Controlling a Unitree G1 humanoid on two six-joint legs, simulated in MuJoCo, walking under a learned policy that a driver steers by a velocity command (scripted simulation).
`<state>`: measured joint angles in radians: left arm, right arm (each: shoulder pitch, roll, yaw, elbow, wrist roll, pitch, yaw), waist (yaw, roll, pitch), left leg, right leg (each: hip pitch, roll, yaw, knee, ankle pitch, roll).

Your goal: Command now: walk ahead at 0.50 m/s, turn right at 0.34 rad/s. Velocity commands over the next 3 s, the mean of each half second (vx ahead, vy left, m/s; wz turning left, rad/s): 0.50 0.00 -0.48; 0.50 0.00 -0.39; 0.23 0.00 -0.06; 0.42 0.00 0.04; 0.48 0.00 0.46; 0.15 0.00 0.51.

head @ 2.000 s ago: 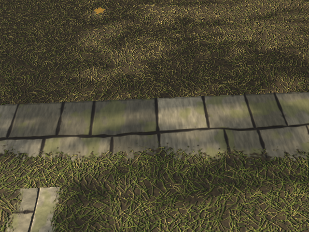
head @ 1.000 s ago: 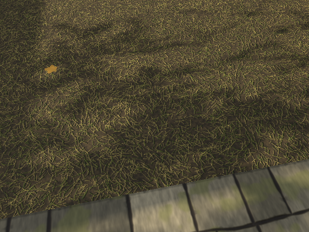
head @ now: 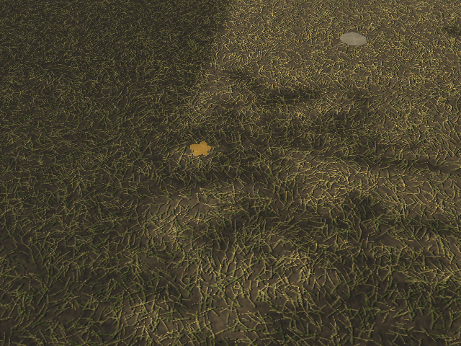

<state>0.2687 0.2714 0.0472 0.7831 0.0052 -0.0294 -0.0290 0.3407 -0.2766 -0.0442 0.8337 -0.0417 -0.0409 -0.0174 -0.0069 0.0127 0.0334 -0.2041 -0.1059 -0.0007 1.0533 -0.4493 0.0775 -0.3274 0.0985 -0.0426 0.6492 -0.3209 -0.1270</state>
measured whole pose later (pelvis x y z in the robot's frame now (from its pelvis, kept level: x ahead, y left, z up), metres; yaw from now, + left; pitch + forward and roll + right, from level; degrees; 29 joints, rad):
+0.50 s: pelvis +0.30 +0.00 -0.05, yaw -18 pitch +3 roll -1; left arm 0.59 0.28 0.05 0.90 0.04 -0.05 0.04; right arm -0.04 -0.27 -0.04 0.68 -0.04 -0.06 0.03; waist 0.17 0.04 -0.03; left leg -0.54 0.01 -0.07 0.47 0.34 0.01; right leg 0.06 0.18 0.31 0.67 -0.73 -0.14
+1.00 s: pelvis +0.56 -0.03 -0.15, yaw -28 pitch +2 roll +1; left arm -0.10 0.22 -0.02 0.81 0.03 -0.03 -0.04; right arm 0.54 -0.19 -0.01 1.03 -0.02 -0.07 0.00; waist -0.11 -0.01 0.05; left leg 0.04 -0.08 0.09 0.25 -0.33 0.08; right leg -0.53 0.03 -0.05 0.62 -0.09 -0.09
